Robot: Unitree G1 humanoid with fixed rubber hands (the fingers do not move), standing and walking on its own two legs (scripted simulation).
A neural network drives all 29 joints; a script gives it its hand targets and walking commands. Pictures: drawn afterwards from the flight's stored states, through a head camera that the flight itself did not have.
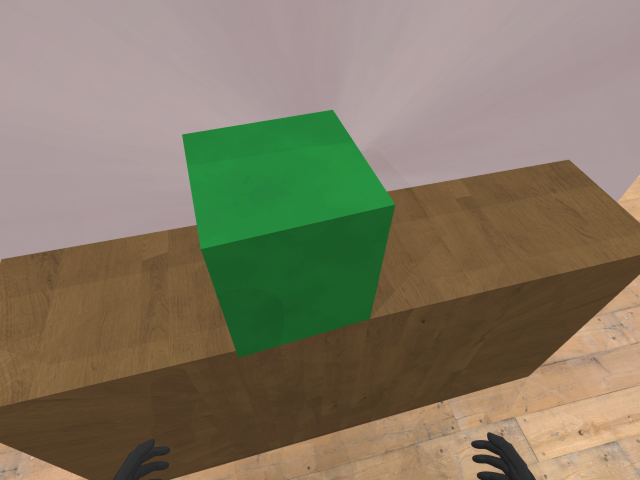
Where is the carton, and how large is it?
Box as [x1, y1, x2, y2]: [182, 110, 394, 357]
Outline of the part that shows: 332,110 182,134 200,247 238,357 369,318 394,203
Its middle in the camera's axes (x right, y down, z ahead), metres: -0.05 -0.01 +0.60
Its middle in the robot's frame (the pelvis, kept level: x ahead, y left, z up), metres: +0.45 +0.05 +0.03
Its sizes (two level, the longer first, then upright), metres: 0.225 0.220 0.268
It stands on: a pedestal, 0.66 m high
